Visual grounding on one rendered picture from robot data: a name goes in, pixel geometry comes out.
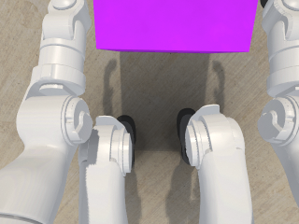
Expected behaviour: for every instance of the robot left foot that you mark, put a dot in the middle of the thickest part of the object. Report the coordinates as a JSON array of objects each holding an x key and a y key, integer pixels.
[{"x": 129, "y": 125}]

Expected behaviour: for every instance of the robot right forearm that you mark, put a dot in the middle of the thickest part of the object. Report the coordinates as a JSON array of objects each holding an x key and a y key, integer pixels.
[{"x": 281, "y": 24}]

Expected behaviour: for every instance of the left robot thigh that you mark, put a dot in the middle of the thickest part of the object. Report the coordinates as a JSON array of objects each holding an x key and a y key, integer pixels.
[{"x": 101, "y": 189}]

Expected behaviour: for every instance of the carton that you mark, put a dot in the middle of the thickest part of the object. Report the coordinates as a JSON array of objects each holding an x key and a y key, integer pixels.
[{"x": 174, "y": 26}]

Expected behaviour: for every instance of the left robot upper arm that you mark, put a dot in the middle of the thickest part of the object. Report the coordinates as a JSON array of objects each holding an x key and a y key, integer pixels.
[{"x": 32, "y": 186}]

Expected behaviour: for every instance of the right robot upper arm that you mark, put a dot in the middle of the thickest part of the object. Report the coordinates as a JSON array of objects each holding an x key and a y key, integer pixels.
[{"x": 279, "y": 126}]

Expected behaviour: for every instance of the robot left forearm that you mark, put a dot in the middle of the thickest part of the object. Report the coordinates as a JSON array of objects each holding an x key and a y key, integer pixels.
[{"x": 62, "y": 51}]

